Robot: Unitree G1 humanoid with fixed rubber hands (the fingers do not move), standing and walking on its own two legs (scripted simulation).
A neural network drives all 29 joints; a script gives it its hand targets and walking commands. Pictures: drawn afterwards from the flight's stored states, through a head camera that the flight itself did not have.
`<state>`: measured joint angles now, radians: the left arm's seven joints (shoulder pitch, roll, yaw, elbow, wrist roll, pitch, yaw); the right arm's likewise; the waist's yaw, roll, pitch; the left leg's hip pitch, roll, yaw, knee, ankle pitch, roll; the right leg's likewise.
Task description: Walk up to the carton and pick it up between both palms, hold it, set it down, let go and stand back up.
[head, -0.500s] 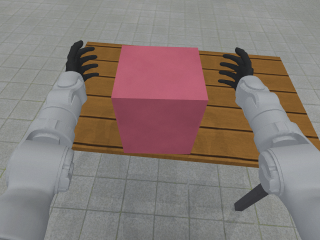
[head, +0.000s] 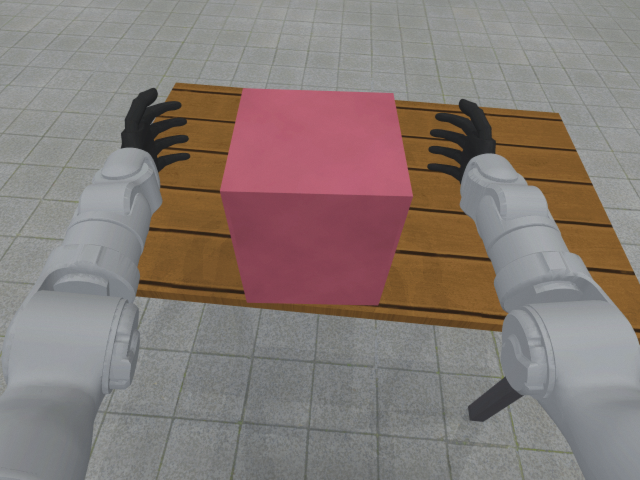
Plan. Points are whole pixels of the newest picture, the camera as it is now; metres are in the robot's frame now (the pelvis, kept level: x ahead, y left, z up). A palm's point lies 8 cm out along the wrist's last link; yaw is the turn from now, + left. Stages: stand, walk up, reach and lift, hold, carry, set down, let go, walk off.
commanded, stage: set down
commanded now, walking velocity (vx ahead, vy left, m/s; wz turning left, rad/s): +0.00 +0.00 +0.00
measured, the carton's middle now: (315, 204) +0.50 +0.01 +0.03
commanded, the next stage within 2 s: none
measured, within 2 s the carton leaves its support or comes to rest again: neither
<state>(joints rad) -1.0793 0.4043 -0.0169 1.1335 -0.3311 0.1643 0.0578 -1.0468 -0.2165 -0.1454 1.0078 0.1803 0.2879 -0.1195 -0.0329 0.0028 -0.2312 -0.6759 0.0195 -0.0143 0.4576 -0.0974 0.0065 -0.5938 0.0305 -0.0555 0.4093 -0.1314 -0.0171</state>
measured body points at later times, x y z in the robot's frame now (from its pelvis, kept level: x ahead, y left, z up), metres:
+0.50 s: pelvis +0.02 +0.00 +0.01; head +0.07 +0.03 +0.45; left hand +0.38 +0.22 +0.02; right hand +0.38 -0.19 +0.03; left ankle +0.06 +0.11 -0.73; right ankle +0.02 -0.11 -0.73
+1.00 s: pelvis +0.03 +0.00 +0.01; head +0.04 +0.03 +0.46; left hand +0.34 +0.22 +0.01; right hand +0.33 -0.19 +0.02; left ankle +0.06 +0.11 -0.73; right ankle +0.02 -0.11 -0.73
